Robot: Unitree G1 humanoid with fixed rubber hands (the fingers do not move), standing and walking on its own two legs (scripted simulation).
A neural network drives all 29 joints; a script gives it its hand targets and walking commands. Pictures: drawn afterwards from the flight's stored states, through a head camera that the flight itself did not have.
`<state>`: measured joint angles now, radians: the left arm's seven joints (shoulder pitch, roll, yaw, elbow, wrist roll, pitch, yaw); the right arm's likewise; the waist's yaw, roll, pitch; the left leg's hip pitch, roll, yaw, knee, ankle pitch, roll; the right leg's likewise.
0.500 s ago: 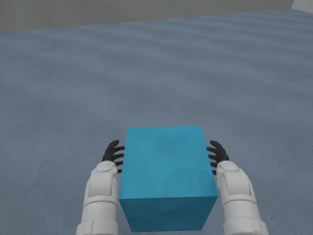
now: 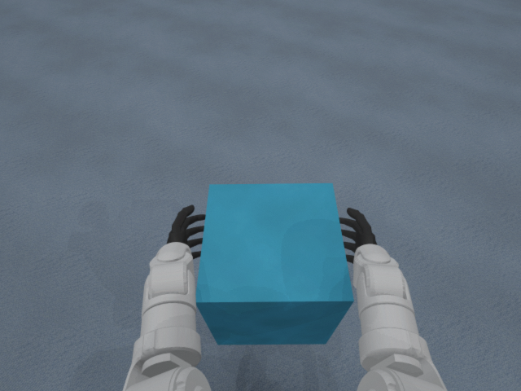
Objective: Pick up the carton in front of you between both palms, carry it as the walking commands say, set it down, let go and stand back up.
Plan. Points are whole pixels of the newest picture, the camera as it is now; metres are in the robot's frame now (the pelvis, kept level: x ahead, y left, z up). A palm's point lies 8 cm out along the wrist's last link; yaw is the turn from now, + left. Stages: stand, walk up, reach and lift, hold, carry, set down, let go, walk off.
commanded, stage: set down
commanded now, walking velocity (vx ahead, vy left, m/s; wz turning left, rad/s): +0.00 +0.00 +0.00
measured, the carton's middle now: (271, 269) +0.34 +0.02 -0.07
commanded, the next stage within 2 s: none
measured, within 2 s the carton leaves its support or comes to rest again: neither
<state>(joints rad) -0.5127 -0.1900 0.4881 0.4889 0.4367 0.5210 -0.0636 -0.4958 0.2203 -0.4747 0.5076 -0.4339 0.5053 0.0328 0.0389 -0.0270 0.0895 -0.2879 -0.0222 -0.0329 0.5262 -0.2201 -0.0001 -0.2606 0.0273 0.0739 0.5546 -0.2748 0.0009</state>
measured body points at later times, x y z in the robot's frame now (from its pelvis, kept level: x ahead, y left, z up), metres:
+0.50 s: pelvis -0.04 +0.00 -0.11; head +0.18 +0.01 +0.28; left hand +0.37 +0.18 -0.19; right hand +0.39 -0.12 -0.19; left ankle +0.04 +0.12 -0.73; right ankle +0.01 -0.12 -0.73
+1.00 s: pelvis -0.07 +0.00 -0.25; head +0.21 +0.01 +0.11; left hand +0.39 +0.19 -0.35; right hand +0.43 -0.11 -0.35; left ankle +0.04 +0.12 -0.73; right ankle +0.01 -0.12 -0.73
